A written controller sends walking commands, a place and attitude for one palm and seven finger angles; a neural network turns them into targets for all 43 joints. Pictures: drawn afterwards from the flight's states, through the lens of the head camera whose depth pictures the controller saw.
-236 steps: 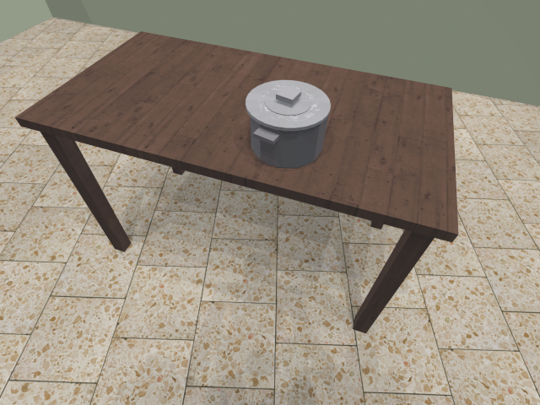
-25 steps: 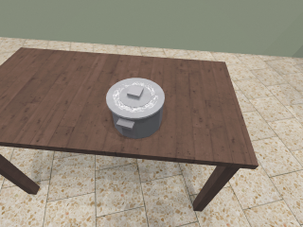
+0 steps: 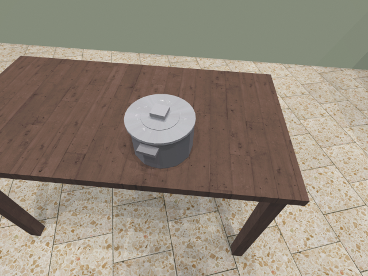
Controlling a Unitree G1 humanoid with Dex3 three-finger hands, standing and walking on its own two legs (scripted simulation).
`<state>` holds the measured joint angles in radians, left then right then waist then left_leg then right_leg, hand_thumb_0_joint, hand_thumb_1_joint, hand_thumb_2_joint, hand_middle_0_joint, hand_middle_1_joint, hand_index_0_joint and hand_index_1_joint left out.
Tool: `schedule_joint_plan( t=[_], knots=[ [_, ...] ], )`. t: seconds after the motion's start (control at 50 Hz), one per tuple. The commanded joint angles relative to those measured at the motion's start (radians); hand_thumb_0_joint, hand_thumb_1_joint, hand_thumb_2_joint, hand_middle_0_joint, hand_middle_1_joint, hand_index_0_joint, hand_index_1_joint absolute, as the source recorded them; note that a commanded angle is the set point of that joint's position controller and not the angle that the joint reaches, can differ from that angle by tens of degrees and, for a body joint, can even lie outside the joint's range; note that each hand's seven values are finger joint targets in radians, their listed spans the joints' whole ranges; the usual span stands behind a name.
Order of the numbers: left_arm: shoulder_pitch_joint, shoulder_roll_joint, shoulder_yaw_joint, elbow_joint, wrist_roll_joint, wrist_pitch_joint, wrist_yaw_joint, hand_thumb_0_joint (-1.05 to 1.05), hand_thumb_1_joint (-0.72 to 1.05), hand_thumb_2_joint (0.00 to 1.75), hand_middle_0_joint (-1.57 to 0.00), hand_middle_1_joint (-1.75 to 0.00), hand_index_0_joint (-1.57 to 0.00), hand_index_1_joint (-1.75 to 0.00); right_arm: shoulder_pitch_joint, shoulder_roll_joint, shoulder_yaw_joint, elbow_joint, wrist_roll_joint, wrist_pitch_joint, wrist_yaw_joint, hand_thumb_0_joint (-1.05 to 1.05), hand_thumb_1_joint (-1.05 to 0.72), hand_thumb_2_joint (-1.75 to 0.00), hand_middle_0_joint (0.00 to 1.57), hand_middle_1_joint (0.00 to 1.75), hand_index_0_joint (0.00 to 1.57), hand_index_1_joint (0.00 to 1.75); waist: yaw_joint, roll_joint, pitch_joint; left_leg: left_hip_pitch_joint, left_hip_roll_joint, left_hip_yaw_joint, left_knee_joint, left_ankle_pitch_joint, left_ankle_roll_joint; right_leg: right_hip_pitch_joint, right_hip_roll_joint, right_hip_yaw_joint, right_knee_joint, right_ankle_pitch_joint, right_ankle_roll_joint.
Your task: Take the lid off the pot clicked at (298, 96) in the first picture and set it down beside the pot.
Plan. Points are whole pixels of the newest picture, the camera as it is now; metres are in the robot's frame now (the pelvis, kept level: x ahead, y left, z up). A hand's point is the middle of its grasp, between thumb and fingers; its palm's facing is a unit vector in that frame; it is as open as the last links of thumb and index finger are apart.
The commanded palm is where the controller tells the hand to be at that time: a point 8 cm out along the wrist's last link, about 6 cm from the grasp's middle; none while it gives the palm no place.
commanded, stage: look again from close up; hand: left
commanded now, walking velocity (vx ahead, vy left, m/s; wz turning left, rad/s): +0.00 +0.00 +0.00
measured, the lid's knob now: (159, 111) +0.50 +0.10 +0.07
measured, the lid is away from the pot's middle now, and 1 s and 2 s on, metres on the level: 0.00 0.00 0.00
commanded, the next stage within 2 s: lift the closed hand beside the body in 0.14 s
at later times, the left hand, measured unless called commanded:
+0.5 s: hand out of the picture +0.13 +0.17 -0.08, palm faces +0.08 -0.96 -0.26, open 6.1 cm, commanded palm +0.08 +0.23 -0.05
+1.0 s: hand out of the picture +0.08 +0.23 -0.03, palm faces +0.26 -0.90 -0.34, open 3.1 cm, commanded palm +0.04 +0.27 +0.00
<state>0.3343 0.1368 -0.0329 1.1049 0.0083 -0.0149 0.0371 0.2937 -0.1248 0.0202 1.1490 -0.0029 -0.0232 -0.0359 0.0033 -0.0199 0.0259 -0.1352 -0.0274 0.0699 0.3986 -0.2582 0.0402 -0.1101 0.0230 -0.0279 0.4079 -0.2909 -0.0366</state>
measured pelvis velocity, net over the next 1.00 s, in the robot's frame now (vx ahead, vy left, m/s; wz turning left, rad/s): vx -0.03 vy -0.01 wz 0.05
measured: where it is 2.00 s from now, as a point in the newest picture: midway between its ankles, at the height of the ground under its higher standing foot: outside the picture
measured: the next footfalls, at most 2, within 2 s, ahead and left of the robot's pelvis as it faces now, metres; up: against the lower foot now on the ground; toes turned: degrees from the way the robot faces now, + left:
none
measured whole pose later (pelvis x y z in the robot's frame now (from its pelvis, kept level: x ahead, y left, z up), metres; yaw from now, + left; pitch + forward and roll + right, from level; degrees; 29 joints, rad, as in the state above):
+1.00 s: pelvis -0.03 -0.01 +0.00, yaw +3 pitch -2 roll +0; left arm 0.60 0.25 0.10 0.03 -0.02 -0.03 0.07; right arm 0.22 -0.19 0.04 0.60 0.02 -0.08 -0.07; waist 0.05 0.03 0.02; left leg -0.20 -0.02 0.02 0.49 -0.25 0.03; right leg -0.14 0.03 -0.08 0.45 -0.28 -0.04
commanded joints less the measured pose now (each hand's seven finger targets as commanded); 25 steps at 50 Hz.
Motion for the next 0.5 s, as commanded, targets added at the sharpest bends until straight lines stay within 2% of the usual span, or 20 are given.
schedule_joint_plan(
  t=[0.0, 0.04, 0.06, 0.08, 0.2, 0.22, 0.24, 0.26, 0.28, 0.3, 0.32, 0.34, 0.36, 0.38, 0.4, 0.42, 0.44, 0.46, 0.48],
  knots=[
    [0.095, 0.087, 0.021, -0.02, -0.003, -0.015, 0.011, 0.0, 0.9, 0.9, -0.2, -0.3, -0.2, -0.3, 0.073, -0.084, -0.018, -0.021, 0.0, -0.014, -0.006, 0.0, -0.9, -0.9, 0.2, 0.3, 0.2, 0.3, 0.002, 0.022, 0.035, 0.03, 0.135, -0.122, -0.045, 0.244, 0.008, -0.068, -0.141, 0.117, -0.065, 0.295, -0.024],
    [0.093, 0.082, 0.021, -0.018, -0.003, -0.015, 0.012, 0.0, 0.9, 0.9, -0.2, -0.3, -0.2, -0.3, 0.077, -0.083, -0.018, -0.019, 0.0, -0.015, -0.008, 0.0, -0.9, -0.9, 0.2, 0.3, 0.2, 0.3, 0.001, 0.033, 0.037, 0.035, 0.137, -0.12, -0.045, 0.263, 0.007, -0.069, -0.138, 0.117, -0.061, 0.304, -0.024],
    [0.094, 0.086, 0.021, -0.017, -0.004, -0.015, 0.011, 0.0, 0.9, 0.9, -0.2, -0.3, -0.2, -0.3, 0.074, -0.079, -0.018, -0.018, 0.0, -0.013, -0.007, 0.0, -0.9, -0.9, 0.2, 0.3, 0.2, 0.3, 0.004, 0.005, 0.052, 0.025, 0.139, -0.12, -0.045, 0.247, 0.009, -0.072, -0.135, 0.112, -0.067, 0.294, -0.023],
    [0.095, 0.08, 0.019, -0.015, -0.003, -0.013, 0.011, 0.0, 0.9, 0.9, -0.2, -0.3, -0.2, -0.3, 0.071, -0.084, -0.018, -0.018, 0.001, -0.012, -0.007, 0.0, -0.9, -0.9, 0.2, 0.3, 0.2, 0.3, 0.003, 0.023, 0.065, 0.019, 0.137, -0.118, -0.048, 0.226, 0.007, -0.083, -0.138, 0.117, -0.072, 0.275, -0.022],
    [0.095, 0.079, 0.02, -0.015, -0.002, -0.013, 0.011, 0.0, 0.9, 0.9, -0.2, -0.3, -0.2, -0.3, 0.079, -0.08, -0.017, -0.019, 0.001, -0.013, -0.007, 0.0, -0.9, -0.9, 0.2, 0.3, 0.2, 0.3, 0.002, 0.01, 0.058, 0.015, 0.135, -0.122, -0.052, 0.208, 0.008, -0.077, -0.135, 0.12, -0.074, 0.254, -0.021],
    [0.116, 0.112, 0.03, 0.008, 0.022, -0.044, 0.044, 0.0, 0.9, 0.9, -0.2, -0.3, -0.2, -0.3, -0.023, -0.125, -0.018, -0.096, 0.002, -0.02, 0.006, 0.0, -0.9, -0.9, 0.2, 0.3, 0.2, 0.3, 0.02, 0.001, 0.097, -0.107, 0.124, -0.085, 0.16, 0.306, -0.025, -0.101, -0.177, 0.149, -0.042, 0.662, 0.023],
    [-0.529, 0.216, -0.033, -1.209, -0.114, -0.19, 0.04, 0.0, 0.9, 0.9, -0.24, -0.35, -0.24, -0.35, -0.021, -0.262, -0.034, -0.433, 0.075, -0.182, 0.007, 0.0, -0.9, -0.9, 0.2, 0.3, 0.2, 0.3, -0.008, 0.144, -0.334, 0.105, 0.042, -0.124, 0.004, 0.342, -0.035, 0.02, -0.101, 0.082, 0.032, 0.493, -0.006],
    [-0.419, 0.313, 0.044, -1.224, -0.087, -0.142, 0.112, 0.0, 0.9, 0.9, -0.29, -0.4, -0.29, -0.4, -0.107, -0.203, -0.023, -0.409, 0.094, -0.247, -0.019, 0.0, -0.9, -0.9, 0.2, 0.3, 0.2, 0.3, -0.019, 0.217, -0.29, 0.168, 0.051, -0.096, 0.045, 0.354, -0.041, -0.036, -0.065, 0.069, 0.044, 0.381, -0.014],
    [-0.196, 0.179, -0.018, -1.103, -0.064, -0.079, 0.117, 0.0, 0.9, 0.9, -0.33, -0.44, -0.33, -0.44, -0.097, -0.214, -0.027, -0.386, 0.078, -0.267, -0.037, 0.0, -0.9, -0.9, 0.2, 0.3, 0.2, 0.3, -0.004, 0.267, -0.316, 0.147, 0.065, -0.108, 0.01, 0.318, -0.059, -0.056, -0.051, 0.033, 0.034, 0.253, -0.02],
    [0.006, 0.041, -0.077, -0.939, -0.067, 0.011, 0.121, 0.0, 0.9, 0.9, -0.38, -0.49, -0.38, -0.49, -0.109, -0.181, -0.019, -0.368, 0.093, -0.263, -0.034, 0.0, -0.9, -0.9, 0.2, 0.3, 0.2, 0.3, -0.004, 0.188, -0.195, 0.084, 0.067, -0.123, -0.007, 0.323, -0.04, -0.067, -0.054, 0.001, 0.018, 0.249, -0.013],
    [-0.007, -0.03, -0.148, -0.983, -0.076, 0.025, 0.106, 0.0, 0.9, 0.9, -0.42, -0.54, -0.42, -0.54, -0.089, -0.196, -0.014, -0.4, 0.085, -0.273, -0.021, 0.0, -0.9, -0.9, 0.2, 0.3, 0.2, 0.3, -0.016, 0.149, -0.139, 0.09, 0.057, -0.134, -0.011, 0.331, -0.031, -0.07, -0.044, -0.029, 0.005, 0.258, -0.003],
    [0.019, -0.069, -0.2, -0.929, -0.04, 0.019, 0.092, 0.0, 0.9, 0.9, -0.46, -0.59, -0.46, -0.59, -0.1, -0.22, -0.012, -0.418, 0.063, -0.286, -0.012, 0.0, -0.9, -0.9, 0.2, 0.3, 0.2, 0.3, -0.029, 0.072, -0.069, 0.083, 0.051, -0.135, -0.003, 0.331, -0.019, -0.114, -0.034, -0.036, -0.003, 0.261, 0.006],
    [0.125, -0.111, -0.21, -0.792, -0.014, 0.019, 0.085, 0.0, 0.9, 0.9, -0.51, -0.64, -0.51, -0.64, -0.105, -0.225, -0.028, -0.435, 0.048, -0.28, -0.003, 0.0, -0.9, -0.9, 0.2, 0.3, 0.2, 0.3, -0.027, -0.041, -0.041, 0.041, 0.054, -0.135, 0.019, 0.343, -0.004, -0.149, -0.032, -0.046, 0.001, 0.27, 0.012],
    [0.18, -0.099, -0.178, -0.66, 0.002, 0.029, 0.075, 0.0, 0.9, 0.9, -0.55, -0.68, -0.55, -0.68, -0.086, -0.233, -0.049, -0.445, 0.038, -0.248, 0.012, 0.0, -0.9, -0.9, 0.2, 0.3, 0.2, 0.3, -0.015, -0.149, 0.007, -0.025, 0.055, -0.139, 0.033, 0.309, -0.001, -0.189, -0.024, -0.057, 0.012, 0.245, 0.016],
    [0.248, -0.032, -0.089, -0.627, 0.009, 0.026, 0.063, 0.0, 0.9, 0.9, -0.6, -0.73, -0.6, -0.73, -0.101, -0.241, -0.072, -0.461, 0.035, -0.214, 0.02, 0.0, -0.9, -0.9, 0.2, 0.3, 0.2, 0.3, 0.009, -0.216, 0.03, -0.071, 0.06, -0.131, 0.035, 0.28, -0.004, -0.199, -0.028, -0.054, 0.016, 0.229, 0.019],
    [0.344, 0.037, 0.0, -0.648, 0.012, 0.017, 0.047, 0.0, 0.9, 0.9, -0.64, -0.78, -0.64, -0.78, -0.135, -0.24, -0.086, -0.492, 0.028, -0.189, 0.026, 0.0, -0.9, -0.9, 0.2, 0.3, 0.2, 0.3, 0.043, -0.248, 0.027, -0.105, 0.054, -0.112, 0.029, 0.241, -0.012, -0.181, -0.03, -0.05, 0.013, 0.205, 0.018],
    [0.4, 0.115, 0.084, -0.732, 0.003, -0.005, 0.034, 0.0, 0.9, 0.9, -0.68, -0.83, -0.68, -0.83, -0.171, -0.237, -0.092, -0.534, 0.025, -0.174, 0.03, 0.0, -0.9, -0.9, 0.2, 0.3, 0.2, 0.3, 0.068, -0.267, 0.0, -0.128, 0.046, -0.097, 0.025, 0.216, -0.016, -0.144, -0.04, -0.035, 0.007, 0.189, 0.019],
    [0.499, 0.21, 0.208, -0.779, -0.014, -0.021, 0.035, 0.0, 0.9, 0.9, -0.73, -0.88, -0.73, -0.88, -0.202, -0.229, -0.099, -0.56, 0.028, -0.157, 0.03, 0.0, -0.9, -0.9, 0.2, 0.3, 0.2, 0.3, 0.102, -0.2, -0.04, -0.133, 0.044, -0.082, 0.022, 0.217, -0.024, -0.077, -0.055, -0.026, 0.009, 0.197, 0.012],
    [0.469, 0.234, 0.216, -0.915, -0.026, -0.046, 0.026, 0.0, 0.9, 0.9, -0.77, -0.92, -0.77, -0.92, -0.217, -0.224, -0.088, -0.615, 0.031, -0.15, 0.028, 0.0, -0.9, -0.9, 0.2, 0.3, 0.2, 0.3, 0.099, -0.164, -0.067, -0.126, 0.035, -0.072, 0.02, 0.209, -0.026, -0.056, -0.061, -0.011, 0.011, 0.199, 0.012]
  ],
)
